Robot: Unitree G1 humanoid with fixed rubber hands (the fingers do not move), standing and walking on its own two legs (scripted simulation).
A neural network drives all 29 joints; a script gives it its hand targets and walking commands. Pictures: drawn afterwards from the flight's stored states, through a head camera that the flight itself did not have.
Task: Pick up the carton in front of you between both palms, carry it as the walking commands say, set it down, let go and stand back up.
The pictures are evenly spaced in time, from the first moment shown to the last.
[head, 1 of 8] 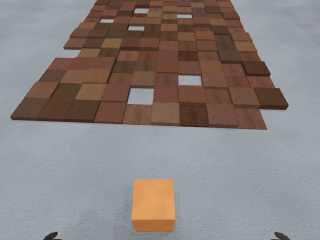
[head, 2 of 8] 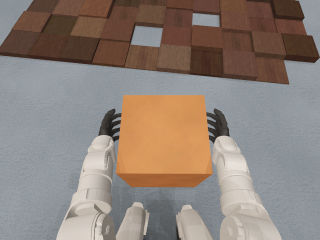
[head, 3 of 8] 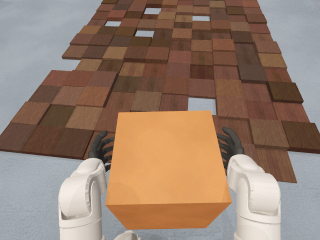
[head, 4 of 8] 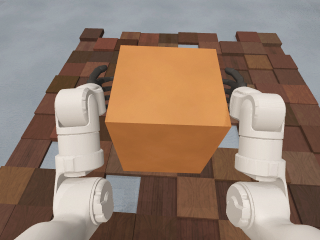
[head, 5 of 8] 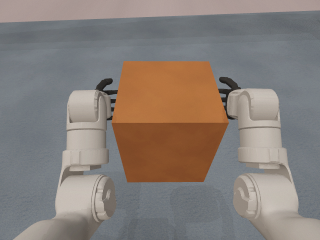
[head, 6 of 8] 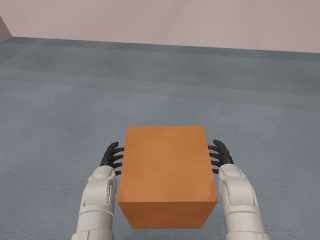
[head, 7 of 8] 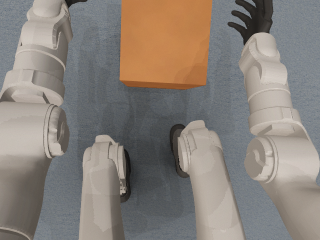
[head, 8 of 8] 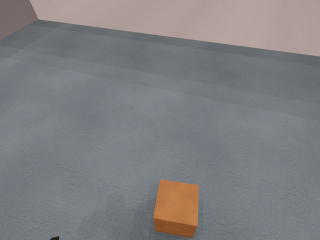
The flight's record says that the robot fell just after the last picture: no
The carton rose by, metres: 0.78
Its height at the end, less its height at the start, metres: +0.00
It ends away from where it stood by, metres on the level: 5.89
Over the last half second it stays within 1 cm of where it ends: yes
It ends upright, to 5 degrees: yes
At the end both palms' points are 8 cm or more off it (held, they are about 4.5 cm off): yes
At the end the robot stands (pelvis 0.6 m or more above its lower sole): yes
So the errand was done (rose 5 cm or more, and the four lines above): yes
